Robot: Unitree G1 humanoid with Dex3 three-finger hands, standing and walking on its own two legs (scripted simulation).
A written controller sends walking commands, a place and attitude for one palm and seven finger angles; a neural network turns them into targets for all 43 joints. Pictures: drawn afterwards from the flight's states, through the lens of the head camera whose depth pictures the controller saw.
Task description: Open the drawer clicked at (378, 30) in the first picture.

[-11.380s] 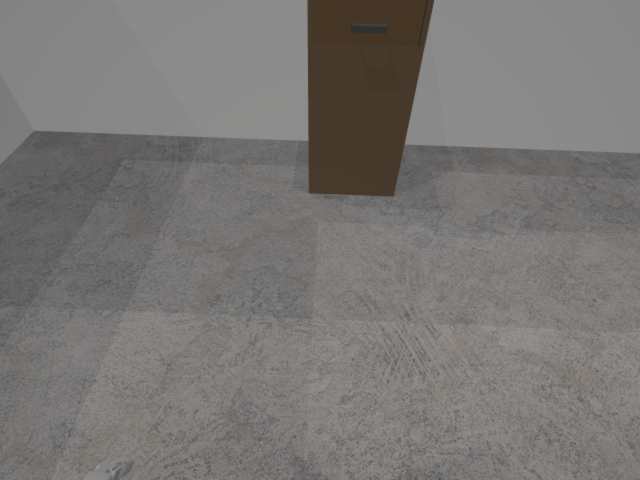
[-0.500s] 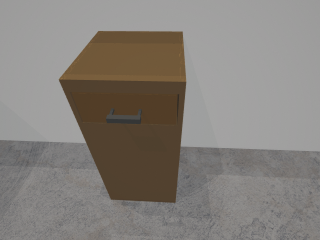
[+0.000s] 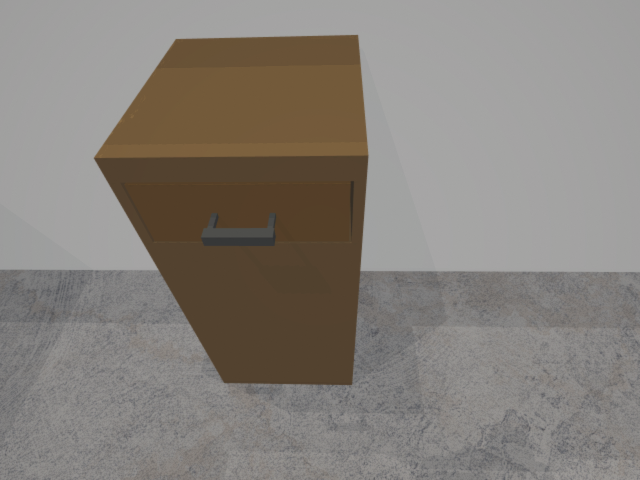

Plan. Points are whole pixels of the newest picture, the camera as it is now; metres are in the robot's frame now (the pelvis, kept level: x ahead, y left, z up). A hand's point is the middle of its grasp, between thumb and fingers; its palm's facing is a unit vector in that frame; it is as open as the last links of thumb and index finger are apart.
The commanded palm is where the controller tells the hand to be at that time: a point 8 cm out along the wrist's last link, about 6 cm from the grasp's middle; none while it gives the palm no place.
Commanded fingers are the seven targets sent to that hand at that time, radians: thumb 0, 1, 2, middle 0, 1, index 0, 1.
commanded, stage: look again from close up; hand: left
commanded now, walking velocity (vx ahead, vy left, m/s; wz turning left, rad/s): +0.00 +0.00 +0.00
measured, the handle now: (241, 227) +0.50 +0.16 +0.00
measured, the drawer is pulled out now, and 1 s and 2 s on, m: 0.00 0.00 0.00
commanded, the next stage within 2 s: shuffle to correct the standing spot in 0.36 s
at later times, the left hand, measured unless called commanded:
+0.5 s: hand out of the picture +0.05 +0.16 -0.17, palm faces +0.02 -0.97 -0.23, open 7.3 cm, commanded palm none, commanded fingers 0.00 0.90 0.90 -0.20 -0.30 -0.20 -0.30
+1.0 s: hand out of the picture +0.06 +0.14 -0.18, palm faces +0.02 -0.97 -0.24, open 7.4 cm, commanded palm none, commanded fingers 0.00 0.90 0.90 -0.20 -0.30 -0.20 -0.30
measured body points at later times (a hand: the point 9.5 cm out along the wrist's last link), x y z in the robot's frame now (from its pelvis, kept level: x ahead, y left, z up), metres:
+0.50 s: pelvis +0.05 -0.02 +0.00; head +0.07 -0.04 +0.45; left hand +0.05 +0.21 -0.15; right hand +0.05 -0.23 -0.17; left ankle -0.01 +0.08 -0.74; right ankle +0.03 -0.12 -0.74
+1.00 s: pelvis -0.01 -0.04 -0.01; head +0.02 -0.05 +0.44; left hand +0.06 +0.20 -0.16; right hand +0.02 -0.28 -0.17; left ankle -0.04 +0.08 -0.72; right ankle +0.03 -0.12 -0.74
